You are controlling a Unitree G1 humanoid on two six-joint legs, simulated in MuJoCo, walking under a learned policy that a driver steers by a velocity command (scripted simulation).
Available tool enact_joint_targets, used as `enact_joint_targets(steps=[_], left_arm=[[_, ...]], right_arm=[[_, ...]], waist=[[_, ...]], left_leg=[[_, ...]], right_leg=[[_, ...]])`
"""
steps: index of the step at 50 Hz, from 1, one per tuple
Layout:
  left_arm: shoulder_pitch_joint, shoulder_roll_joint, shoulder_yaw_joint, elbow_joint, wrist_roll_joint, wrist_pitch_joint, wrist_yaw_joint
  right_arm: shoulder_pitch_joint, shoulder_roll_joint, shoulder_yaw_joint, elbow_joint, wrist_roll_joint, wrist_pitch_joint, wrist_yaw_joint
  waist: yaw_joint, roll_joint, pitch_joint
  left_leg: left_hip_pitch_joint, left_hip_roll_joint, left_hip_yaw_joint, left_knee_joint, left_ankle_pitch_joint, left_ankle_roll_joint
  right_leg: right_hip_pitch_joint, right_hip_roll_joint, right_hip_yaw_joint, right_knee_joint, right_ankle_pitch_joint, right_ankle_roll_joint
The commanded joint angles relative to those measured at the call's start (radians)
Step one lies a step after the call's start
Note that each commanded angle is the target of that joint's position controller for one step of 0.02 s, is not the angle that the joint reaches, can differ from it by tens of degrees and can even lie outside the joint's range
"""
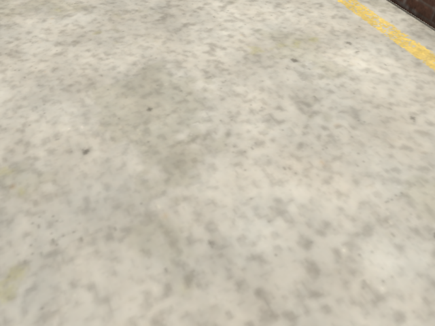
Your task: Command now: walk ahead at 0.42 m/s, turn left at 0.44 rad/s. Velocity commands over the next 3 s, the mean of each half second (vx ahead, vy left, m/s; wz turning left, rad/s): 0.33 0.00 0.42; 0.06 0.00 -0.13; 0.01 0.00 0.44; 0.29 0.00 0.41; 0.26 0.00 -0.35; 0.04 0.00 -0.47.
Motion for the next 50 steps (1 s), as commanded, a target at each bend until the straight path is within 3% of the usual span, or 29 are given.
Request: enact_joint_targets(steps=[1,4,6,7,8,9,10,11,12,13,15,18,20,23,26,28,29,30,31,32,34,36,40,43,45,46,47,48,50], left_arm=[[-0.007,0.185,0.055,-0.034,-0.015,-0.01,-0.005],[-0.026,0.212,0.066,-0.024,-0.027,0.0,-0.01],[-0.034,0.187,0.053,-0.028,-0.023,0.006,-0.008],[-0.032,0.14,0.031,-0.052,0.007,0.0,-0.007],[0.013,0.022,-0.007,-0.119,0.027,-0.029,-0.013],[-0.094,0.135,0.014,-0.113,-0.019,-0.059,-0.021],[-0.146,0.168,0.022,-0.135,-0.046,-0.077,-0.028],[-0.149,0.16,0.019,-0.128,-0.027,-0.085,-0.019],[-0.143,0.16,0.024,-0.119,0.003,-0.083,-0.011],[-0.122,0.162,0.029,-0.114,0.012,-0.071,-0.012],[-0.088,0.134,0.027,-0.107,0.02,-0.044,-0.012],[-0.137,0.086,0.009,-0.121,0.022,-0.026,-0.008],[-0.187,0.055,-0.009,-0.118,0.015,-0.033,-0.023],[-0.252,0.062,-0.012,-0.125,0.004,-0.047,-0.054],[-0.238,0.107,0.003,-0.123,0.008,-0.052,-0.065],[-0.141,0.143,0.021,-0.1,0.016,-0.054,-0.063],[-0.095,0.192,0.034,-0.1,0.02,-0.054,-0.058],[-0.071,0.26,0.046,-0.119,0.028,-0.046,-0.053],[-0.05,0.203,0.031,-0.12,0.024,-0.03,-0.051],[-0.074,0.161,0.02,-0.133,0.0,-0.016,-0.05],[-0.166,0.143,0.015,-0.163,-0.014,0.013,-0.04],[-0.215,0.148,0.018,-0.177,-0.003,0.039,-0.027],[-0.214,0.147,0.028,-0.186,0.007,0.06,-0.006],[-0.206,0.088,0.002,-0.162,0.016,0.063,-0.006],[-0.186,0.061,-0.013,-0.137,0.024,0.061,-0.014],[-0.157,0.06,-0.017,-0.122,0.03,0.058,-0.016],[-0.13,0.077,-0.012,-0.121,0.039,0.057,-0.013],[-0.137,0.061,-0.01,-0.13,0.031,0.054,-0.007],[-0.206,0.092,0.001,-0.138,0.028,0.052,0.007]], right_arm=[[-0.165,-0.052,0.003,-0.13,0.003,-0.02,0.015],[-0.127,-0.072,-0.003,-0.146,0.004,-0.021,0.024],[0.121,-0.152,-0.055,-0.08,0.007,-0.018,0.013],[0.299,-0.246,-0.091,-0.048,0.018,-0.008,-0.008],[0.269,-0.349,-0.093,-0.074,0.013,-0.022,-0.009],[0.258,-0.247,-0.065,-0.094,0.009,-0.04,-0.002],[0.22,-0.2,-0.05,-0.091,-0.001,-0.052,-0.002],[0.154,-0.175,-0.041,-0.107,-0.003,-0.056,-0.002],[0.084,-0.153,-0.034,-0.128,-0.011,-0.053,-0.005],[0.043,-0.139,-0.027,-0.151,-0.024,-0.051,-0.011],[0.023,-0.153,-0.034,-0.16,-0.024,-0.051,-0.023],[0.031,-0.165,-0.038,-0.144,-0.01,-0.041,-0.046],[0.051,-0.138,-0.03,-0.128,-0.004,-0.029,-0.06],[0.102,-0.121,-0.018,-0.087,-0.018,-0.027,-0.066],[0.073,-0.124,-0.017,-0.067,-0.031,-0.03,-0.059],[0.038,-0.127,-0.018,-0.065,-0.023,-0.024,-0.062],[0.063,-0.125,-0.017,-0.071,-0.03,-0.022,-0.066],[0.145,-0.105,-0.007,-0.093,-0.05,-0.025,-0.067],[0.178,-0.077,0.006,-0.093,-0.051,-0.018,-0.062],[0.137,-0.132,-0.005,-0.094,-0.03,-0.005,-0.055],[0.04,-0.132,-0.012,-0.113,-0.016,0.026,-0.059],[0.024,-0.108,-0.012,-0.123,-0.022,0.041,-0.067],[0.079,-0.064,-0.001,-0.09,-0.025,0.027,-0.069],[0.077,-0.04,0.007,-0.08,-0.027,0.018,-0.057],[0.086,-0.026,0.008,-0.068,-0.035,0.012,-0.046],[0.052,-0.057,0.005,-0.093,-0.048,0.009,-0.045],[0.012,-0.137,-0.006,-0.131,-0.053,0.006,-0.05],[-0.029,-0.155,-0.012,-0.121,-0.054,0.005,-0.05],[-0.047,-0.114,-0.004,-0.135,-0.041,-0.005,-0.049]], waist=[[0.031,-0.106,0.137],[-0.011,-0.104,0.111],[-0.141,-0.051,-0.052],[-0.216,0.091,-0.152],[-0.116,0.326,-0.25],[-0.185,0.157,-0.248],[-0.169,0.131,-0.132],[-0.129,0.042,-0.068],[-0.088,0.019,-0.025],[-0.054,0.036,-0.02],[-0.021,0.024,-0.027],[-0.023,0.033,-0.022],[-0.06,0.063,-0.045],[-0.099,0.068,-0.056],[-0.078,0.066,-0.034],[-0.018,0.051,-0.048],[-0.009,-0.011,-0.102],[-0.054,-0.181,-0.214],[-0.05,-0.27,-0.297],[-0.037,-0.169,-0.277],[-0.043,-0.062,-0.109],[-0.073,-0.092,-0.035],[-0.063,-0.166,-0.121],[-0.053,-0.155,-0.147],[-0.064,-0.147,-0.108],[-0.053,-0.116,-0.06],[-0.01,-0.004,-0.018],[0.031,0.169,0.02],[-0.001,0.163,0.061]], left_leg=[[-0.11,0.025,0.023,-0.057,-0.038,0.042],[0.019,-0.02,0.092,-0.095,-0.107,0.101],[0.423,-0.134,0.148,-0.157,-0.063,0.158],[0.707,0.002,-0.096,-0.199,-0.121,0.227],[0.909,0.245,-0.732,-0.403,-0.393,0.414],[0.9,0.274,-0.787,-0.514,-0.44,0.398],[0.82,0.253,-0.654,-0.5,-0.35,0.363],[0.695,0.21,-0.533,-0.475,-0.149,0.331],[0.575,0.17,-0.422,-0.463,0.073,0.308],[0.495,0.142,-0.35,-0.467,0.266,0.3],[0.414,0.11,-0.256,-0.461,0.538,0.306],[0.359,0.045,-0.141,-0.444,0.659,0.266],[0.362,0.01,-0.083,-0.434,0.604,0.218],[0.422,0.053,-0.104,-0.443,0.501,0.196],[0.492,0.097,-0.121,-0.373,0.513,0.195],[0.513,0.063,-0.096,-0.22,0.604,0.167],[0.475,-0.005,-0.059,-0.061,0.515,0.124],[0.276,-0.111,-0.027,0.235,0.129,0.052],[0.08,-0.201,-0.051,0.451,-0.511,-0.001],[0.034,-0.155,-0.122,0.527,-0.504,0.002],[-0.022,-0.104,-0.105,0.52,-0.408,-0.005],[0.066,-0.08,-0.084,0.323,-0.342,-0.009],[0.206,-0.083,-0.036,0.108,-0.266,-0.033],[0.316,-0.051,-0.023,-0.036,-0.143,-0.024],[0.416,-0.074,0.014,-0.184,-0.059,0.008],[0.402,-0.039,-0.039,-0.245,-0.034,0.037],[0.328,0.071,-0.188,-0.319,-0.01,0.083],[0.154,0.107,-0.276,-0.406,-0.174,0.148],[0.111,0.082,-0.3,-0.435,-0.234,0.136]], right_leg=[[-0.014,-0.299,0.108,-0.097,0.051,-0.168],[-0.02,-0.299,0.057,0.011,0.255,-0.143],[-0.14,-0.21,-0.062,0.388,0.627,-0.074],[-0.388,-0.153,-0.083,0.736,0.384,-0.006],[-0.752,0.053,0.069,1.049,-0.317,0.054],[-0.851,0.019,0.237,1.133,-0.275,0.032],[-0.911,-0.029,0.225,1.114,-0.18,-0.002],[-0.862,-0.067,0.22,1.048,-0.103,-0.013],[-0.791,-0.09,0.218,0.967,-0.054,-0.006],[-0.711,-0.102,0.224,0.935,-0.027,0.003],[-0.642,-0.076,0.198,0.872,-0.004,0.035],[-0.607,-0.022,0.161,0.649,0.141,0.067],[-0.534,-0.002,0.143,0.466,0.321,0.061],[-0.476,0.001,0.154,0.342,0.471,0.032],[-0.471,0.002,0.171,0.304,0.361,-0.023],[-0.372,0.036,0.146,0.228,0.364,-0.064],[-0.244,-0.019,0.223,0.222,0.646,-0.104],[0.004,-0.195,0.464,0.269,0.932,-0.248],[0.134,-0.328,0.71,0.201,0.918,-0.381],[0.073,-0.305,0.731,0.153,0.603,-0.36],[-0.146,-0.244,0.636,0.082,0.238,-0.287],[-0.326,-0.153,0.552,0.028,0.05,-0.225],[-0.337,-0.114,0.459,0.056,0.115,-0.222],[-0.364,-0.124,0.423,0.087,0.056,-0.206],[-0.423,-0.085,0.372,0.11,-0.112,-0.148],[-0.439,-0.059,0.356,0.135,-0.179,-0.098],[-0.428,0.006,0.298,0.245,-0.207,-0.048],[-0.316,0.063,0.199,0.292,-0.093,-0.004],[-0.251,0.048,0.198,0.307,0.032,0.006]])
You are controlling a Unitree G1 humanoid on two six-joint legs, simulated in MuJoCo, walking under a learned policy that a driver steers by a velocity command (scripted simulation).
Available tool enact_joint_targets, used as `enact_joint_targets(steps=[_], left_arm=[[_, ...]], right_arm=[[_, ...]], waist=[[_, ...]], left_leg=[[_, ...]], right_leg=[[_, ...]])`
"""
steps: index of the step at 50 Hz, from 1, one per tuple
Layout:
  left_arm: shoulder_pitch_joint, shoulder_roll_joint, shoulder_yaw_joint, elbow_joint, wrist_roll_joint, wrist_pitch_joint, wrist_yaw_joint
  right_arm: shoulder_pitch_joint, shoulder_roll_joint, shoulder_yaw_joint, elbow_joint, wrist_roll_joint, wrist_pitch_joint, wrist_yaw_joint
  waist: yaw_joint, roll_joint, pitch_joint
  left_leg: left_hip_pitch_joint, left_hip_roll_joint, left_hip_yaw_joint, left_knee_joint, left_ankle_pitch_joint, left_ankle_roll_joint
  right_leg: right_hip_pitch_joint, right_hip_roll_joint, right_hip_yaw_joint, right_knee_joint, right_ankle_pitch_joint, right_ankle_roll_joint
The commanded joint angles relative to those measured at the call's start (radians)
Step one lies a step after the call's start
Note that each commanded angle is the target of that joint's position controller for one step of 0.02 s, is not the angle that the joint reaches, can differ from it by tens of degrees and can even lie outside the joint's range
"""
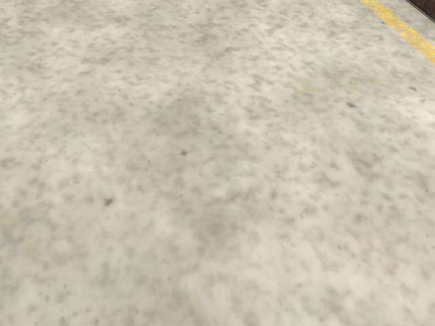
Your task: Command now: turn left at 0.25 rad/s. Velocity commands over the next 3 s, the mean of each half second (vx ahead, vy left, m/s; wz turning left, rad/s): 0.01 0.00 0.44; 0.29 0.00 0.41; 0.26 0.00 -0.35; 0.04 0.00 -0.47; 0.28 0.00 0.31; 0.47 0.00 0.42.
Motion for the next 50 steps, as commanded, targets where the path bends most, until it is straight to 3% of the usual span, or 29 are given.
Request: enact_joint_targets(steps=[1,3,6,10,11,12,13,14,15,16,18,20,22,24,25,26,27,28,29,30,32,34,39,45,48,49,50], left_arm=[[-0.019,0.133,0.046,-0.061,-0.003,-0.012,0.021],[-0.017,0.13,0.051,-0.067,-0.007,-0.012,0.021],[-0.026,0.119,0.058,-0.073,-0.016,-0.017,0.015],[0.006,0.136,0.078,-0.069,-0.02,-0.018,0.005],[0.032,0.153,0.086,-0.063,-0.018,-0.016,0.005],[0.067,0.175,0.092,-0.054,-0.014,-0.011,0.008],[0.071,0.193,0.095,-0.053,-0.012,-0.011,0.012],[0.067,0.181,0.088,-0.067,-0.01,-0.016,0.02],[0.048,0.174,0.081,-0.08,-0.01,-0.02,0.027],[-0.004,0.178,0.081,-0.089,-0.016,-0.021,0.031],[-0.056,0.21,0.091,-0.088,-0.024,-0.015,0.034],[-0.067,0.222,0.097,-0.086,-0.025,0.001,0.031],[-0.041,0.232,0.101,-0.076,-0.038,0.008,0.026],[-0.03,0.219,0.098,-0.064,-0.058,0.009,0.019],[0.031,0.177,0.09,-0.039,-0.053,0.008,0.012],[0.039,0.108,0.067,-0.069,0.0,0.011,0.005],[-0.072,0.139,0.073,-0.12,-0.004,-0.002,0.009],[-0.115,0.174,0.084,-0.129,-0.03,-0.012,0.007],[-0.118,0.192,0.092,-0.125,-0.042,-0.023,0.002],[-0.104,0.2,0.098,-0.103,-0.037,-0.031,0.004],[-0.084,0.187,0.097,-0.087,-0.026,-0.048,-0.003],[-0.084,0.166,0.09,-0.07,-0.027,-0.067,-0.013],[-0.138,0.123,0.064,-0.056,-0.034,-0.091,-0.032],[-0.175,0.152,0.055,-0.074,-0.05,-0.116,-0.05],[-0.08,0.165,0.057,-0.043,-0.048,-0.124,-0.051],[0.0,0.183,0.066,-0.02,-0.046,-0.125,-0.045],[0.137,0.228,0.077,0.005,-0.041,-0.127,-0.041]], right_arm=[[-0.101,-0.183,-0.043,-0.107,0.012,-0.033,-0.002],[-0.066,-0.203,-0.054,-0.111,0.024,-0.035,-0.008],[-0.038,-0.196,-0.061,-0.137,0.031,-0.021,-0.018],[-0.05,-0.185,-0.067,-0.192,0.039,0.001,-0.023],[-0.056,-0.171,-0.065,-0.207,0.041,0.004,-0.021],[-0.056,-0.148,-0.06,-0.22,0.042,0.007,-0.018],[-0.046,-0.138,-0.061,-0.23,0.041,0.01,-0.014],[-0.055,-0.169,-0.075,-0.232,0.035,0.013,-0.009],[-0.051,-0.186,-0.087,-0.227,0.038,0.018,-0.004],[-0.039,-0.166,-0.084,-0.218,0.047,0.027,-0.002],[-0.059,-0.123,-0.066,-0.221,0.046,0.038,0.003],[-0.079,-0.104,-0.056,-0.238,0.047,0.038,0.021],[-0.073,-0.127,-0.065,-0.247,0.051,0.038,0.035],[0.0,-0.14,-0.079,-0.224,0.045,0.042,0.035],[0.024,-0.178,-0.095,-0.22,0.037,0.041,0.024],[0.06,-0.309,-0.125,-0.243,0.033,0.034,0.003],[0.089,-0.337,-0.121,-0.261,0.005,0.007,0.012],[0.096,-0.291,-0.11,-0.247,0.005,-0.017,0.02],[0.071,-0.249,-0.096,-0.234,0.022,-0.031,0.017],[0.035,-0.225,-0.086,-0.236,0.033,-0.034,0.009],[0.007,-0.203,-0.071,-0.242,0.028,-0.036,-0.007],[0.031,-0.194,-0.069,-0.234,0.022,-0.047,-0.016],[0.083,-0.21,-0.076,-0.191,0.039,-0.059,-0.018],[0.124,-0.215,-0.074,-0.147,0.045,-0.058,0.001],[0.111,-0.192,-0.064,-0.136,0.042,-0.052,0.007],[0.106,-0.17,-0.054,-0.136,0.034,-0.054,0.005],[0.087,-0.124,-0.037,-0.15,0.021,-0.058,0.002]], waist=[[0.046,0.195,0.008],[0.03,0.194,-0.016],[0.009,0.162,-0.05],[0.017,0.052,-0.098],[0.024,-0.008,-0.11],[0.03,-0.099,-0.118],[0.026,-0.209,-0.122],[0.041,-0.214,-0.128],[0.031,-0.121,-0.121],[0.002,-0.08,-0.098],[0.0,-0.108,-0.069],[0.012,-0.144,-0.092],[0.018,-0.151,-0.121],[-0.019,-0.11,-0.136],[-0.015,-0.004,-0.115],[0.003,0.326,-0.1],[-0.06,0.318,-0.151],[-0.075,0.213,-0.127],[-0.051,0.178,-0.07],[-0.031,0.147,-0.037],[-0.006,0.17,-0.026],[-0.008,0.145,-0.041],[-0.041,0.164,-0.026],[-0.069,0.155,0.015],[-0.018,0.158,-0.006],[0.019,0.148,-0.045],[0.076,0.046,-0.137]], left_leg=[[-0.122,0.143,-0.252,-0.277,-0.028,0.107],[-0.059,0.144,-0.273,-0.24,0.089,0.118],[-0.013,0.131,-0.301,-0.185,0.209,0.14],[-0.079,0.065,-0.262,-0.074,0.23,0.106],[-0.131,0.032,-0.213,-0.009,0.184,0.078],[-0.201,-0.022,-0.131,0.105,0.09,0.039],[-0.267,-0.059,-0.04,0.249,-0.133,0.005],[-0.325,-0.029,-0.017,0.487,-0.358,-0.024],[-0.337,-0.001,-0.035,0.617,-0.361,-0.038],[-0.327,0.03,-0.04,0.6,-0.309,-0.044],[-0.262,0.055,0.014,0.456,-0.205,-0.052],[-0.132,0.046,0.073,0.301,-0.158,-0.044],[-0.065,0.032,0.103,0.161,-0.096,-0.026],[0.076,-0.015,0.148,-0.046,0.066,0.018],[0.175,-0.009,0.078,-0.148,0.186,0.055],[0.321,0.255,-0.322,-0.211,0.445,0.171],[0.267,0.372,-0.562,-0.278,0.247,0.362],[0.267,0.339,-0.546,-0.339,-0.081,0.352],[0.241,0.299,-0.512,-0.369,-0.322,0.299],[0.221,0.272,-0.479,-0.378,-0.361,0.258],[0.177,0.213,-0.408,-0.402,-0.291,0.23],[0.196,0.187,-0.358,-0.406,-0.178,0.224],[0.18,0.163,-0.282,-0.394,-0.055,0.218],[0.151,0.203,-0.343,-0.363,-0.09,0.231],[0.153,0.188,-0.304,-0.291,0.027,0.201],[0.125,0.155,-0.263,-0.205,0.133,0.177],[0.046,0.088,-0.165,0.042,0.187,0.132]], right_leg=[[0.134,-0.03,-0.016,0.005,-0.023,0.006],[0.113,-0.033,-0.019,0.01,-0.01,-0.001],[0.102,-0.033,-0.035,0.025,0.007,-0.005],[0.204,-0.097,-0.011,-0.015,0.091,-0.04],[0.25,-0.151,0.032,-0.05,0.114,-0.071],[0.299,-0.249,0.131,-0.112,0.174,-0.135],[0.327,-0.396,0.263,-0.17,0.3,-0.228],[0.329,-0.502,0.335,-0.191,0.427,-0.312],[0.3,-0.503,0.3,-0.189,0.466,-0.322],[0.27,-0.451,0.21,-0.185,0.416,-0.276],[0.216,-0.367,0.063,-0.191,0.377,-0.211],[0.175,-0.325,-0.042,-0.174,0.393,-0.189],[0.205,-0.345,-0.06,-0.142,0.373,-0.181],[0.162,-0.334,-0.105,-0.05,0.247,-0.126],[0.064,-0.285,-0.17,0.078,0.085,-0.055],[-0.24,-0.154,-0.252,0.409,-0.401,0.051],[-0.376,-0.059,-0.061,0.604,-0.493,0.061],[-0.433,-0.084,0.004,0.652,-0.409,0.038],[-0.463,-0.108,0.017,0.619,-0.301,0.01],[-0.463,-0.123,0.015,0.586,-0.22,0.005],[-0.394,-0.112,0.007,0.519,-0.088,0.016],[-0.359,-0.093,-0.003,0.422,0.004,0.027],[-0.236,-0.064,-0.014,0.115,0.093,0.056],[-0.124,-0.067,-0.026,-0.012,0.044,0.016],[0.02,-0.054,-0.072,-0.088,0.053,-0.034],[0.138,-0.059,-0.054,-0.091,0.04,-0.06],[0.316,-0.172,0.102,-0.121,-0.005,-0.122]])
Over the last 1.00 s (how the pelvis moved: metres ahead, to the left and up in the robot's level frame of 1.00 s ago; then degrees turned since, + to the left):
0.35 0.13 -0.01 8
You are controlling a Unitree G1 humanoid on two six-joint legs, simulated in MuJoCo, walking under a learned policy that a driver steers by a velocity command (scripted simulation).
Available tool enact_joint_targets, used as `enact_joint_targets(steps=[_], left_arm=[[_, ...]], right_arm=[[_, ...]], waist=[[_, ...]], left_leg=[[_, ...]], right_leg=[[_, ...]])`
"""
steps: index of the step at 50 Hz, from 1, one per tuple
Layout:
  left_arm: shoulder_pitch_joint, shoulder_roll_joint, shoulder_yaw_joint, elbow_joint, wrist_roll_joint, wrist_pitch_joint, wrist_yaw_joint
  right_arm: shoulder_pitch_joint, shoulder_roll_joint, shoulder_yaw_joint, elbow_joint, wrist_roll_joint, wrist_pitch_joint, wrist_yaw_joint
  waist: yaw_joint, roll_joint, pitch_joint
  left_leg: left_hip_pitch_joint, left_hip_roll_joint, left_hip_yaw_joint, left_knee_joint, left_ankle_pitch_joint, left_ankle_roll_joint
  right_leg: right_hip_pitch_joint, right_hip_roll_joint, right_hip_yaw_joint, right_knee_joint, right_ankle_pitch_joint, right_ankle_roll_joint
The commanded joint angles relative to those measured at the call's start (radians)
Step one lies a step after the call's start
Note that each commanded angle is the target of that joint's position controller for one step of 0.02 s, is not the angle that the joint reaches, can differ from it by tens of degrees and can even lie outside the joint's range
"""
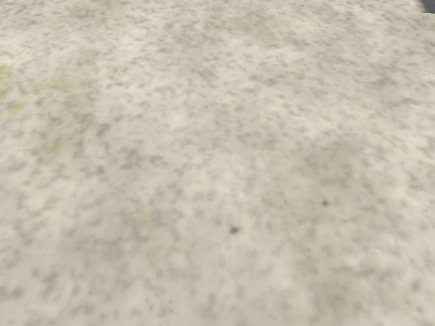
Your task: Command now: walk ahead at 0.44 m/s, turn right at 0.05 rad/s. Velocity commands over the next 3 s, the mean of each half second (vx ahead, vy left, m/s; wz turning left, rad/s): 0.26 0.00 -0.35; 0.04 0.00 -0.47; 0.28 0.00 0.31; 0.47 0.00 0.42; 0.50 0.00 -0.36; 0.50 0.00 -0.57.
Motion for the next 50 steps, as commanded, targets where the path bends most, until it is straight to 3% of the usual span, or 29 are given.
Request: enact_joint_targets(steps=[1,2,3,5,6,8,10,12,15,18,19,20,21,22,23,24,25,27,31,36,39,41,42,43,44,45,46,48,50], left_arm=[[0.283,0.291,0.079,0.01,0.009,-0.008,0.006],[0.307,0.226,0.063,0.018,-0.009,-0.008,-0.006],[0.263,0.171,0.044,0.008,-0.011,-0.005,-0.004],[0.213,0.127,0.029,-0.017,0.004,0.011,0.006],[0.191,0.114,0.022,-0.028,0.012,0.017,0.014],[0.168,0.116,0.02,-0.034,0.01,0.028,0.029],[0.163,0.155,0.033,-0.027,0.004,0.041,0.045],[0.19,0.184,0.047,-0.015,-0.009,0.058,0.059],[0.237,0.179,0.052,0.001,-0.021,0.084,0.072],[0.2,0.167,0.055,-0.021,-0.019,0.095,0.082],[0.167,0.156,0.053,-0.038,-0.018,0.095,0.082],[0.174,0.117,0.042,-0.058,-0.008,0.092,0.076],[0.243,0.043,0.02,-0.077,0.023,0.089,0.071],[0.409,0.06,0.01,-0.066,0.004,0.091,0.064],[0.419,0.152,0.035,-0.028,-0.009,0.108,0.067],[0.317,0.183,0.048,-0.04,-0.018,0.126,0.072],[0.279,0.174,0.051,-0.047,-0.02,0.146,0.079],[0.255,0.141,0.048,-0.072,-0.009,0.169,0.084],[0.199,0.09,0.031,-0.118,0.004,0.166,0.076],[0.135,0.103,0.026,-0.163,0.003,0.167,0.046],[0.135,0.116,0.034,-0.178,0.002,0.17,0.032],[0.186,0.129,0.046,-0.161,0.01,0.168,0.032],[0.208,0.195,0.064,-0.167,0.012,0.165,0.043],[0.166,0.291,0.075,-0.209,0.021,0.162,0.057],[0.192,0.248,0.064,-0.213,0.054,0.142,0.052],[0.155,0.217,0.051,-0.203,0.059,0.124,0.048],[0.095,0.188,0.044,-0.203,0.041,0.114,0.047],[0.025,0.098,0.007,-0.199,0.028,0.105,0.054],[0.011,0.034,-0.019,-0.179,0.043,0.099,0.055]], right_arm=[[-0.015,-0.05,-0.003,-0.113,-0.004,-0.035,-0.009],[-0.056,-0.111,-0.014,-0.121,0.001,-0.05,-0.015],[-0.107,-0.143,-0.023,-0.121,0.017,-0.062,-0.008],[-0.175,-0.113,-0.015,-0.124,-0.006,-0.081,0.003],[-0.191,-0.105,-0.018,-0.128,-0.021,-0.086,0.007],[-0.191,-0.075,-0.011,-0.129,-0.035,-0.085,0.012],[-0.225,-0.038,0.003,-0.134,-0.035,-0.079,0.01],[-0.291,-0.022,0.01,-0.144,-0.028,-0.075,0.01],[-0.349,-0.044,0.0,-0.15,-0.012,-0.066,0.014],[-0.309,-0.087,-0.021,-0.137,-0.012,-0.07,0.014],[-0.258,-0.1,-0.029,-0.123,-0.019,-0.075,0.01],[-0.199,-0.131,-0.037,-0.118,-0.036,-0.08,0.002],[-0.145,-0.188,-0.043,-0.126,-0.053,-0.071,-0.01],[-0.144,-0.169,-0.039,-0.117,-0.049,-0.047,-0.003],[-0.195,-0.112,-0.029,-0.134,-0.03,-0.03,0.0],[-0.235,-0.064,-0.015,-0.144,-0.026,-0.02,-0.004],[-0.281,-0.05,-0.007,-0.138,-0.027,-0.011,-0.003],[-0.329,-0.079,-0.015,-0.118,-0.038,-0.004,-0.005],[-0.327,-0.092,-0.027,-0.087,-0.036,-0.006,-0.016],[-0.342,-0.14,-0.044,-0.064,-0.021,0.012,-0.012],[-0.341,-0.16,-0.05,-0.047,-0.002,0.019,-0.007],[-0.304,-0.134,-0.044,-0.019,0.013,0.025,-0.007],[-0.253,-0.082,-0.03,-0.003,-0.003,0.027,-0.001],[-0.267,-0.049,-0.014,-0.051,-0.043,0.026,0.002],[-0.358,-0.109,-0.035,-0.058,-0.029,0.026,-0.009],[-0.348,-0.121,-0.042,-0.05,-0.006,0.032,-0.012],[-0.31,-0.115,-0.045,-0.023,-0.005,0.039,-0.017],[-0.248,-0.103,-0.044,0.024,-0.018,0.048,-0.019],[-0.209,-0.068,-0.032,0.052,-0.006,0.049,-0.009]], waist=[[0.121,-0.269,-0.133],[0.144,-0.256,-0.09],[0.132,-0.178,0.008],[0.115,-0.077,0.07],[0.094,-0.077,0.083],[0.065,-0.104,0.063],[0.06,-0.103,0.045],[0.081,-0.111,0.024],[0.097,-0.117,0.001],[0.056,-0.136,-0.018],[0.019,-0.125,-0.042],[-0.002,-0.074,-0.122],[0.018,0.144,-0.242],[0.079,0.335,-0.37],[0.077,0.184,-0.293],[0.056,0.107,-0.178],[0.067,0.064,-0.108],[0.088,0.114,-0.024],[0.07,0.128,-0.042],[0.055,0.124,-0.056],[0.07,0.12,-0.049],[0.092,0.08,-0.049],[0.077,-0.1,-0.035],[0.052,-0.358,-0.008],[0.138,-0.233,-0.046],[0.105,-0.183,-0.03],[0.073,-0.139,-0.021],[0.037,-0.139,-0.043],[0.022,-0.134,-0.06]], left_leg=[[-0.491,-0.011,0.088,0.503,0.122,-0.003],[-0.682,-0.006,0.048,0.664,-0.137,-0.024],[-0.76,0.052,0.033,0.727,-0.076,-0.012],[-0.752,0.099,0.061,0.673,0.054,-0.012],[-0.704,0.114,0.065,0.617,0.096,-0.024],[-0.61,0.098,0.104,0.514,0.109,-0.064],[-0.512,0.059,0.143,0.376,0.159,-0.094],[-0.411,0.016,0.155,0.242,0.289,-0.102],[-0.334,-0.023,0.12,0.106,0.393,-0.097],[-0.248,-0.004,0.067,0.019,0.406,-0.058],[-0.161,0.012,0.076,-0.051,0.477,-0.033],[0.006,0.097,0.035,-0.069,0.601,0.014],[0.26,0.33,-0.164,0.014,1.016,0.103],[0.379,0.532,-0.448,-0.005,0.993,0.275],[0.264,0.491,-0.427,-0.054,0.744,0.262],[0.169,0.413,-0.283,-0.071,0.609,0.214],[0.06,0.358,-0.19,-0.1,0.531,0.189],[-0.126,0.292,-0.059,-0.163,0.465,0.184],[-0.112,0.315,0.028,-0.189,0.509,0.225],[-0.117,0.345,0.097,-0.19,0.441,0.221],[-0.096,0.357,0.121,-0.137,0.404,0.181],[-0.166,0.307,0.18,-0.019,0.302,0.096],[-0.298,0.222,0.278,0.174,0.136,-0.002],[-0.557,0.063,0.319,0.424,-0.24,-0.101],[-0.552,0.066,0.164,0.611,-0.265,-0.099],[-0.546,0.084,0.134,0.664,-0.186,-0.085],[-0.539,0.095,0.124,0.658,-0.107,-0.083],[-0.459,0.103,0.13,0.658,0.011,-0.105],[-0.36,0.11,0.13,0.565,0.079,-0.123]], right_leg=[[0.563,-0.317,0.572,-0.153,-0.191,-0.258],[0.598,-0.374,0.771,-0.245,-0.36,-0.302],[0.54,-0.358,0.689,-0.245,-0.383,-0.274],[0.426,-0.278,0.53,-0.262,-0.221,-0.241],[0.369,-0.245,0.465,-0.266,-0.048,-0.225],[0.297,-0.197,0.352,-0.248,0.323,-0.215],[0.22,-0.151,0.255,-0.212,0.555,-0.194],[0.159,-0.117,0.22,-0.182,0.584,-0.158],[0.17,-0.119,0.274,-0.134,0.484,-0.121],[0.211,-0.134,0.365,-0.044,0.415,-0.083],[0.202,-0.102,0.359,0.029,0.415,-0.057],[0.157,-0.047,0.336,0.17,0.323,-0.025],[-0.014,0.056,0.243,0.437,-0.201,0.022],[-0.17,0.103,0.192,0.669,-0.604,0.056],[-0.213,0.026,0.186,0.775,-0.52,0.086],[-0.247,0.001,0.142,0.812,-0.44,0.108],[-0.243,-0.025,0.123,0.796,-0.389,0.124],[-0.167,-0.048,0.079,0.746,-0.31,0.14],[-0.134,-0.076,0.047,0.58,-0.249,0.134],[-0.023,-0.09,0.001,0.379,-0.179,0.094],[0.041,-0.072,-0.034,0.225,-0.143,0.053],[0.188,-0.03,-0.039,0.04,-0.029,0.0],[0.292,-0.147,0.15,-0.092,0.167,-0.061],[0.332,-0.401,0.486,-0.137,0.361,-0.243],[0.247,-0.417,0.485,-0.16,0.322,-0.317],[0.219,-0.361,0.39,-0.157,0.275,-0.275],[0.216,-0.301,0.321,-0.149,0.224,-0.218],[0.199,-0.25,0.209,-0.135,0.32,-0.175],[0.191,-0.213,0.124,-0.132,0.353,-0.162]])
Over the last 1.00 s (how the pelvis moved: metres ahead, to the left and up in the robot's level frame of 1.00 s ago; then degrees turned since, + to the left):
0.15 0.07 0.00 27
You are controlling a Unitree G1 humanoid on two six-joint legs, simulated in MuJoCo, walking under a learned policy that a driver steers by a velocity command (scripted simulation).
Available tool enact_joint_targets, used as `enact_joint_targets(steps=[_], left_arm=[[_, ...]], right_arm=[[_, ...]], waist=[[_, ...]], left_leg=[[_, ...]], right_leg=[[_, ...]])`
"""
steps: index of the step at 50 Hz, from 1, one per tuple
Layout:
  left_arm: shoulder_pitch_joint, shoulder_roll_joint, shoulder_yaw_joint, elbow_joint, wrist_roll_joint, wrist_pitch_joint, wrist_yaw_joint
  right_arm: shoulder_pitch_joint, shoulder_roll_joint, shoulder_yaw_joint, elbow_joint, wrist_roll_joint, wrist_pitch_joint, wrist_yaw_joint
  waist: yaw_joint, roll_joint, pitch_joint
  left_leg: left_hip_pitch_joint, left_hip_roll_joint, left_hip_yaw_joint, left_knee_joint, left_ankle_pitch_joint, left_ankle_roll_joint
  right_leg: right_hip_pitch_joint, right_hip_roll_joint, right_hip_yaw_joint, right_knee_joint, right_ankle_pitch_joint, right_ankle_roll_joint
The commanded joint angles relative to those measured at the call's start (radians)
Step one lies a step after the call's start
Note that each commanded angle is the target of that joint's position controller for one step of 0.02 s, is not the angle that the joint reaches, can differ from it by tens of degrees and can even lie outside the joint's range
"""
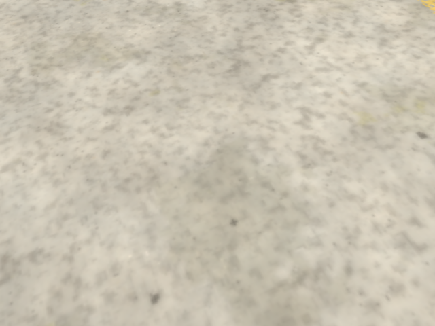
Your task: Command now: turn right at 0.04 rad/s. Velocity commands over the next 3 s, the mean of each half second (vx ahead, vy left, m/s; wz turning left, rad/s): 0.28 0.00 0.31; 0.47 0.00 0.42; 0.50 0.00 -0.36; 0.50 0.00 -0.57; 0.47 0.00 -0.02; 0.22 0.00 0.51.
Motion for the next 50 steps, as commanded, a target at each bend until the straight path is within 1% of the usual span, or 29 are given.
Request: enact_joint_targets(steps=[1,3,5,7,9,14,18,20,21,22,23,24,25,26,27,29,31,35,38,41,42,43,44,45,46,47,48,49,50], left_arm=[[-0.074,0.055,0.003,-0.047,0.011,-0.029,0.005],[-0.014,0.115,0.023,-0.018,0.008,-0.025,0.007],[0.041,0.198,0.052,0.011,-0.003,-0.021,0.007],[0.075,0.194,0.059,0.036,-0.013,-0.03,0.009],[0.087,0.184,0.064,0.054,-0.021,-0.047,0.012],[0.052,0.183,0.079,0.067,-0.029,-0.073,-0.002],[0.027,0.204,0.091,0.078,-0.048,-0.072,-0.022],[0.003,0.198,0.088,0.081,-0.054,-0.071,-0.022],[0.001,0.162,0.074,0.078,-0.043,-0.076,-0.021],[-0.044,0.093,0.049,0.027,-0.012,-0.084,-0.019],[-0.073,0.07,0.037,-0.026,-0.014,-0.11,-0.017],[-0.08,0.153,0.054,-0.019,-0.048,-0.132,-0.03],[-0.069,0.179,0.058,-0.011,-0.06,-0.145,-0.039],[-0.053,0.179,0.06,0.007,-0.039,-0.15,-0.036],[-0.051,0.183,0.065,0.013,-0.014,-0.15,-0.032],[-0.043,0.16,0.062,0.016,-0.003,-0.141,-0.036],[-0.084,0.13,0.052,0.0,-0.004,-0.132,-0.033],[-0.24,0.074,0.026,-0.044,-0.018,-0.135,-0.042],[-0.296,0.094,0.03,-0.066,-0.029,-0.144,-0.054],[-0.251,0.12,0.039,-0.049,-0.027,-0.152,-0.06],[-0.211,0.135,0.047,-0.04,-0.025,-0.154,-0.058],[-0.123,0.161,0.063,-0.018,-0.024,-0.155,-0.052],[0.003,0.19,0.076,0.005,-0.019,-0.153,-0.045],[0.163,0.25,0.085,0.019,-0.003,-0.147,-0.04],[0.231,0.278,0.096,0.079,-0.009,-0.14,-0.056],[0.208,0.175,0.07,0.071,-0.038,-0.14,-0.058],[0.129,0.139,0.058,0.064,-0.042,-0.135,-0.053],[0.078,0.138,0.053,0.055,-0.031,-0.128,-0.05],[0.052,0.134,0.051,0.055,-0.023,-0.123,-0.049]], right_arm=[[0.035,-0.025,0.003,-0.024,0.011,-0.007,0.008],[-0.023,-0.028,0.014,-0.042,0.014,-0.007,0.016],[-0.068,-0.071,0.009,-0.07,0.027,-0.012,0.017],[-0.085,-0.08,0.008,-0.082,0.033,-0.024,0.016],[-0.084,-0.063,0.01,-0.084,0.029,-0.04,0.018],[-0.07,-0.023,0.021,-0.085,0.034,-0.057,0.045],[-0.041,-0.026,0.023,-0.082,0.034,-0.051,0.063],[0.068,-0.053,0.007,-0.045,0.029,-0.047,0.06],[0.191,-0.107,-0.022,-0.014,0.036,-0.044,0.05],[0.346,-0.236,-0.061,0.008,0.037,-0.043,0.032],[0.326,-0.286,-0.057,-0.027,0.026,-0.066,0.041],[0.267,-0.199,-0.032,-0.047,0.023,-0.084,0.046],[0.227,-0.146,-0.016,-0.059,0.018,-0.094,0.048],[0.181,-0.121,-0.008,-0.07,0.019,-0.097,0.047],[0.144,-0.104,0.0,-0.081,0.015,-0.096,0.043],[0.128,-0.115,0.0,-0.097,0.007,-0.096,0.031],[0.147,-0.133,-0.007,-0.092,0.013,-0.097,0.016],[0.215,-0.143,-0.015,-0.067,0.023,-0.091,-0.003],[0.263,-0.142,-0.02,-0.044,0.034,-0.087,-0.008],[0.268,-0.129,-0.023,-0.028,0.026,-0.079,-0.016],[0.265,-0.128,-0.024,-0.028,0.021,-0.074,-0.014],[0.258,-0.124,-0.022,-0.031,0.015,-0.069,-0.011],[0.247,-0.105,-0.011,-0.041,0.008,-0.065,-0.007],[0.291,-0.042,0.013,-0.06,-0.017,-0.066,-0.005],[0.457,0.039,0.035,-0.051,0.024,-0.079,0.004],[0.374,-0.07,0.021,-0.039,0.038,-0.088,0.006],[0.225,-0.117,0.009,-0.074,0.04,-0.095,0.01],[0.14,-0.109,0.014,-0.096,0.021,-0.106,0.009],[0.103,-0.097,0.012,-0.109,0.003,-0.117,0.01]], waist=[[-0.019,-0.174,-0.143],[0.042,-0.185,-0.12],[0.087,-0.203,-0.05],[0.102,-0.175,0.003],[0.101,-0.143,0.016],[0.074,-0.121,-0.009],[0.037,-0.119,-0.022],[-0.029,-0.103,-0.058],[-0.086,-0.064,-0.115],[-0.143,0.167,-0.156],[-0.12,0.249,-0.192],[-0.116,0.128,-0.137],[-0.085,0.096,-0.08],[-0.053,0.019,-0.038],[-0.03,0.013,-0.019],[-0.006,0.03,-0.023],[-0.008,0.012,-0.015],[-0.061,0.04,0.014],[-0.071,0.042,0.019],[-0.044,0.067,0.003],[-0.026,0.08,-0.023],[0.02,0.09,-0.088],[0.089,0.084,-0.194],[0.119,-0.054,-0.365],[0.04,-0.409,-0.484],[0.082,-0.271,-0.373],[0.09,-0.172,-0.216],[0.073,-0.075,-0.134],[0.049,-0.056,-0.082]], left_leg=[[0.089,0.041,-0.044,-0.112,0.09,-0.021],[0.104,0.035,-0.016,-0.23,0.088,-0.013],[0.013,0.022,-0.004,-0.248,0.018,0.012],[-0.095,0.039,-0.039,-0.259,-0.019,0.042],[-0.15,0.057,-0.058,-0.262,-0.022,0.065],[-0.069,0.071,-0.011,-0.324,0.024,0.097],[0.106,0.037,0.059,-0.437,0.107,0.117],[0.322,-0.025,0.111,-0.5,0.147,0.142],[0.502,-0.042,0.081,-0.515,0.128,0.179],[0.693,0.176,-0.307,-0.654,0.017,0.296],[0.789,0.326,-0.787,-0.83,-0.175,0.451],[0.765,0.339,-0.719,-0.856,-0.205,0.441],[0.697,0.3,-0.61,-0.844,-0.136,0.405],[0.625,0.256,-0.514,-0.837,-0.023,0.371],[0.562,0.221,-0.441,-0.842,0.107,0.348],[0.488,0.176,-0.356,-0.856,0.319,0.337],[0.44,0.139,-0.282,-0.86,0.442,0.326],[0.341,0.084,-0.226,-0.851,0.417,0.276],[0.385,0.12,-0.291,-0.818,0.385,0.262],[0.497,0.171,-0.316,-0.755,0.486,0.243],[0.527,0.169,-0.313,-0.702,0.616,0.234],[0.536,0.139,-0.291,-0.59,0.792,0.218],[0.468,0.088,-0.253,-0.405,0.826,0.188],[0.263,0.009,-0.221,-0.101,0.527,0.157],[-0.071,-0.146,-0.192,0.223,-0.173,0.093],[-0.172,-0.09,-0.236,0.303,-0.16,0.1],[-0.209,-0.039,-0.184,0.294,-0.068,0.104],[-0.185,0.0,-0.145,0.248,0.0,0.106],[-0.167,0.028,-0.132,0.183,0.043,0.103]], right_leg=[[0.109,-0.189,0.091,-0.151,0.394,-0.135],[0.132,-0.211,0.132,-0.214,0.074,-0.149],[0.173,-0.278,0.247,-0.292,-0.198,-0.181],[0.246,-0.333,0.312,-0.328,-0.282,-0.192],[0.306,-0.356,0.312,-0.346,-0.264,-0.194],[0.292,-0.323,0.161,-0.359,-0.139,-0.167],[0.198,-0.294,0.031,-0.305,-0.085,-0.132],[0.074,-0.254,-0.061,-0.153,-0.003,-0.086],[-0.024,-0.209,-0.135,0.042,0.106,-0.041],[-0.285,-0.088,-0.235,0.462,-0.028,0.059],[-0.578,0.045,-0.038,0.689,-0.353,0.088],[-0.662,-0.037,0.058,0.758,-0.302,0.065],[-0.65,-0.073,0.056,0.722,-0.206,0.039],[-0.612,-0.102,0.053,0.659,-0.126,0.039],[-0.558,-0.117,0.056,0.579,-0.062,0.048],[-0.476,-0.101,0.036,0.508,0.03,0.077],[-0.448,-0.075,0.019,0.389,0.122,0.106],[-0.316,-0.012,0.001,0.099,0.32,0.118],[-0.28,-0.003,0.041,0.005,0.361,0.096],[-0.251,-0.017,0.053,-0.02,0.309,0.054],[-0.2,-0.004,0.034,-0.018,0.252,0.035],[-0.073,0.024,-0.005,-0.031,0.224,0.005],[0.143,-0.013,0.005,-0.013,0.239,-0.037],[0.465,-0.201,0.232,0.057,0.225,-0.124],[0.721,-0.394,0.752,-0.113,-0.077,-0.281],[0.651,-0.359,0.795,-0.202,-0.254,-0.246],[0.503,-0.325,0.63,-0.216,-0.203,-0.214],[0.358,-0.282,0.534,-0.233,-0.068,-0.2],[0.258,-0.25,0.47,-0.247,0.049,-0.204]])
Over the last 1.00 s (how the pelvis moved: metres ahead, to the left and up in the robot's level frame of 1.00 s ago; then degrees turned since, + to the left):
0.23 -0.05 0.01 -29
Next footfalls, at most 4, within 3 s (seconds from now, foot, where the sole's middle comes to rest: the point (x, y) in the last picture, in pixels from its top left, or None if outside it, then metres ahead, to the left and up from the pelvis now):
0.42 left None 0.13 0.18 -0.78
0.88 right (210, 303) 0.53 0.12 -0.78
1.34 left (114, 273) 0.64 0.44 -0.78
1.84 right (183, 190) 0.96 0.22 -0.78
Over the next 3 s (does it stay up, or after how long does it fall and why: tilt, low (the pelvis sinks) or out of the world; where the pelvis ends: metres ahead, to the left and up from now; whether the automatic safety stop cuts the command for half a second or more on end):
stays up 1.36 0.30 0.00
